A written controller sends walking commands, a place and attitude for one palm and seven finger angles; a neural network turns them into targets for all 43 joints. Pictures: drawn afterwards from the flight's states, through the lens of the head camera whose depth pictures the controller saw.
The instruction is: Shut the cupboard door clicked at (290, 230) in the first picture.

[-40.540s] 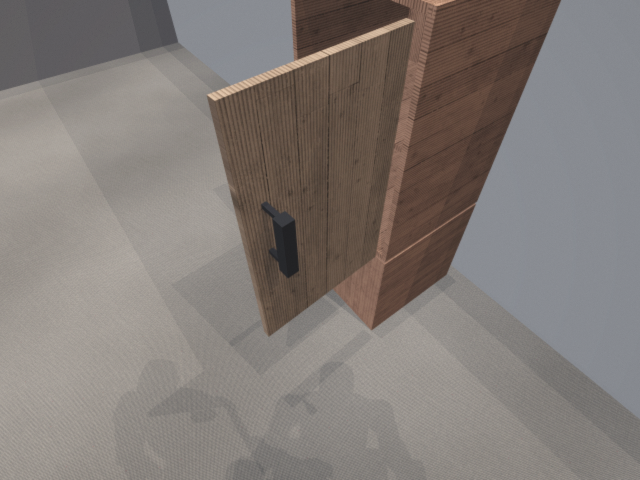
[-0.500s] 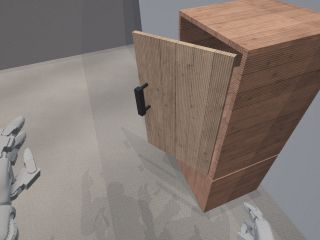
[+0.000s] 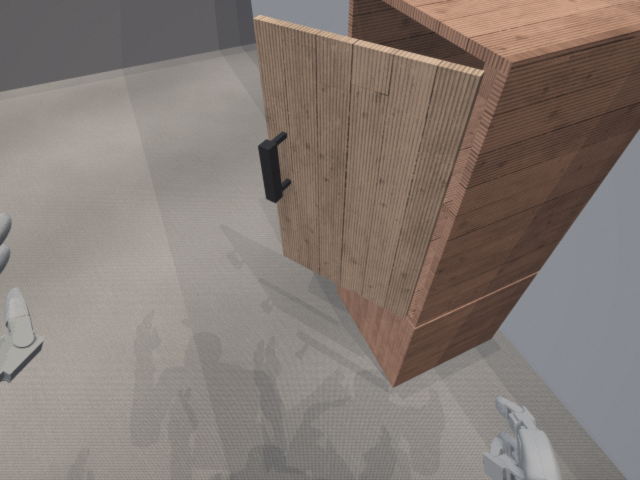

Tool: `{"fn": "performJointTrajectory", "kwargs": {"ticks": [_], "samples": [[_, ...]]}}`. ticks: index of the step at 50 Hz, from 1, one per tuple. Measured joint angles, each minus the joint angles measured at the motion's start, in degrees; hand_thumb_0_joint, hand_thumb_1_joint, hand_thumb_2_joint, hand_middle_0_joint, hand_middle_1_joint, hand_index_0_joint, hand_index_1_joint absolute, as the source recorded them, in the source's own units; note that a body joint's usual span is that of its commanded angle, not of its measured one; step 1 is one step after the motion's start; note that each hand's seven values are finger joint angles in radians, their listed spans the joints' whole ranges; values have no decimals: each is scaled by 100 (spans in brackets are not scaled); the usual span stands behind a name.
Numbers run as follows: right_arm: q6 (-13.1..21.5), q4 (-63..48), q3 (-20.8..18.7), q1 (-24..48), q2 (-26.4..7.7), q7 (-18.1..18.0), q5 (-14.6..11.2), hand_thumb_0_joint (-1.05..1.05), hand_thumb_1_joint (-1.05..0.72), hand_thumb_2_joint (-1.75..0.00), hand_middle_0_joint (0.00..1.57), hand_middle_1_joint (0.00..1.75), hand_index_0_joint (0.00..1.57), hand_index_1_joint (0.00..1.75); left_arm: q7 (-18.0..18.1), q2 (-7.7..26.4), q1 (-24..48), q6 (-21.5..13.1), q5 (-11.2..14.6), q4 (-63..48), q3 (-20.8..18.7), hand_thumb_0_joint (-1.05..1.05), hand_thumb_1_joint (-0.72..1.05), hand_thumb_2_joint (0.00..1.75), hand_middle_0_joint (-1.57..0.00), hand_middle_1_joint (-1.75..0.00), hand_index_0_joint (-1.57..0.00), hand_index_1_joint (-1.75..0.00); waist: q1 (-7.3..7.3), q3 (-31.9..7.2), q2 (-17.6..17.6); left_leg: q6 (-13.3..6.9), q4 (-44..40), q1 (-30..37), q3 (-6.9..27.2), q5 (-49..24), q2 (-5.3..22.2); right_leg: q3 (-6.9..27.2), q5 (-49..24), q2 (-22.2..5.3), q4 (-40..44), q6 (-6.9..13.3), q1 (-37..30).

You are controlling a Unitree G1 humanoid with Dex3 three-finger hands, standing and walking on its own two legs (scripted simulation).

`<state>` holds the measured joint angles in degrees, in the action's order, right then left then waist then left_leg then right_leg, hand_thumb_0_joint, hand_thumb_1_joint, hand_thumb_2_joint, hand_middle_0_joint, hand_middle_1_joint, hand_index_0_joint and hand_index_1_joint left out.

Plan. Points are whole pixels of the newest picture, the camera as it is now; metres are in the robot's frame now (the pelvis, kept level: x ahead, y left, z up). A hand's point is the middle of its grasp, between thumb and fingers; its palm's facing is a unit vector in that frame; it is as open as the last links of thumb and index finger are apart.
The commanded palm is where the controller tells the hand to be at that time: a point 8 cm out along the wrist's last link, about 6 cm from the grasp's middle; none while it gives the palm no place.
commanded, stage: step back with the hand held close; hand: left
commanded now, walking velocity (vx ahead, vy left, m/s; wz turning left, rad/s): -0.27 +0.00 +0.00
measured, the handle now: (277, 167) +0.66 +0.13 +0.00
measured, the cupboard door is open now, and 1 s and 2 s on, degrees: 32 32 32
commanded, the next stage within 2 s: stop stepping back and stand still in 0.98 s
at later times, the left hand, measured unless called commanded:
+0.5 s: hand out of the picture +0.11 +0.26 +0.17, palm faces +0.54 -0.74 -0.41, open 7.4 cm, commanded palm +0.05 +0.29 +0.18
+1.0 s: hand out of the picture +0.02 +0.28 +0.17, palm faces +0.48 -0.77 -0.42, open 7.4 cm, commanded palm -0.04 +0.32 +0.18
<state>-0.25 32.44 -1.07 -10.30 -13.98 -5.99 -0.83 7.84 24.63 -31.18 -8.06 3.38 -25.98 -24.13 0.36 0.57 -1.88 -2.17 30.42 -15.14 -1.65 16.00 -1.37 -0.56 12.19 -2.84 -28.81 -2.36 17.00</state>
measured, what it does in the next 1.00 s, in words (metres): walks backwards: right foot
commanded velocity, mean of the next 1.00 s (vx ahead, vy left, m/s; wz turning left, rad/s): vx -0.35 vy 0.00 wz -0.05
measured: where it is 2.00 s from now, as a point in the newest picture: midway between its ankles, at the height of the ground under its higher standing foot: outside the picture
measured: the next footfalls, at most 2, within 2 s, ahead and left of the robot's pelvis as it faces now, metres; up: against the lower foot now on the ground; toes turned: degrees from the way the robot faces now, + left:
right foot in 0.74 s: -0.10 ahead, -0.14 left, +0.00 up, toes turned +9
right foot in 1.22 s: -0.21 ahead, -0.10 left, +0.00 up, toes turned +0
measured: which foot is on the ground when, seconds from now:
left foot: down 0.00-1.00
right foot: down 0.00-0.62, up 0.64-0.72, down 0.74-1.00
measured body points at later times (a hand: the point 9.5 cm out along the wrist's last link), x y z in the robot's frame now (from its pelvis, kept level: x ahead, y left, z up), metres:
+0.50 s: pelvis -0.08 -0.01 -0.02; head -0.08 +0.00 +0.43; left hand +0.08 +0.30 +0.19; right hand +0.09 -0.25 -0.10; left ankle +0.00 +0.09 -0.73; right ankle +0.03 -0.15 -0.74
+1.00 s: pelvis -0.16 +0.01 -0.01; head -0.17 +0.03 +0.44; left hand -0.01 +0.32 +0.19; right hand +0.04 -0.22 -0.07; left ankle -0.01 +0.10 -0.73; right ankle -0.14 -0.15 -0.74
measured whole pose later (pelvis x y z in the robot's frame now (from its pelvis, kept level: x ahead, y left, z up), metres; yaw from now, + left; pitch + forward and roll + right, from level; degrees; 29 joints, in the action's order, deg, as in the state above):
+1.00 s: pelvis -0.16 +0.01 -0.01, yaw +4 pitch +0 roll -4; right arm 4.2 36.1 -0.4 -9.9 -12.2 -5.5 -0.5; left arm 9.0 25.5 -30.1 -14.3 2.1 -29.5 -22.7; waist -0.3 -1.6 -0.7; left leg -0.5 32.2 -29.7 -1.3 8.2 1.4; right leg 3.5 16.4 3.2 -32.2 -2.2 15.7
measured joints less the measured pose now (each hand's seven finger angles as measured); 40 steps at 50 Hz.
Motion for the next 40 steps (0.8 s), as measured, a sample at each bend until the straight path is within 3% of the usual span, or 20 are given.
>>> {"fn": "performJointTrajectory", "kwargs": {"ticks": [5, 20, 25, 30, 35, 37, 40], "samples": [[-3, -107, 79, -12, 84, 18, -5, 1, -91, -90, 20, 30, 21, 30, 48, 73, 34, -72, -27, -34, -144, 1, 89, 89, -22, -30, -21, -30, -29, -70, 95, -48, 237, -242, -29, -14, -1, 30, -61, -4, -136, -41, 200], [342, -26, 188, -378, 128, 64, 32, 1, -91, -90, 20, 30, 21, 30, 140, -244, 423, -454, -341, -79, -175, 1, 89, 89, -21, -30, -21, -30, -10, -14, 180, -40, 1257, -986, 139, 153, 163, -88, -32, 165, -906, 68, 731], [386, 148, 137, -400, 94, 141, 75, 1, -91, -90, 20, 30, 21, 30, 202, -240, 374, -576, -270, -194, -170, 1, 88, 90, -21, -30, -21, -30, -16, -78, 216, 56, 1312, -1162, 129, 533, 134, -68, -189, 143, -801, 126, 868], [310, 231, 107, -331, 38, 139, 52, 1, -91, -90, 20, 30, 21, 30, 281, -90, 298, -609, -197, -277, -114, 1, 88, 90, -21, -30, -21, -30, -110, -54, 253, 35, 1000, -1262, 91, 220, 99, -47, -241, 103, -542, 107, 964], [459, 184, 35, -423, 138, 69, 32, 1, -91, -90, 20, 30, 21, 30, 211, 218, 213, -619, -222, -294, -307, 1, 88, 89, -22, -30, -21, -30, -307, -42, 41, -47, 762, -1402, 232, -768, 319, 121, 323, 583, -1299, 85, 758], [519, 229, 41, -491, 212, 90, 49, 1, -91, -90, 20, 30, 21, 30, 166, 287, 113, -696, -237, -274, -437, 1, 88, 89, -22, -30, -21, -30, -290, -226, 56, -43, 790, -1558, 221, -657, 370, 187, 527, 732, -1329, 122, 334], [623, 313, 72, -319, 234, 135, 96, 1, -91, -90, 20, 30, 21, 30, 166, 158, 75, -788, -169, -278, -567, 1, 88, 89, -21, -30, -21, -30, -97, -266, 82, 30, 699, -1779, 77, -881, 472, 331, 1073, 780, -717, 236, 47]]}}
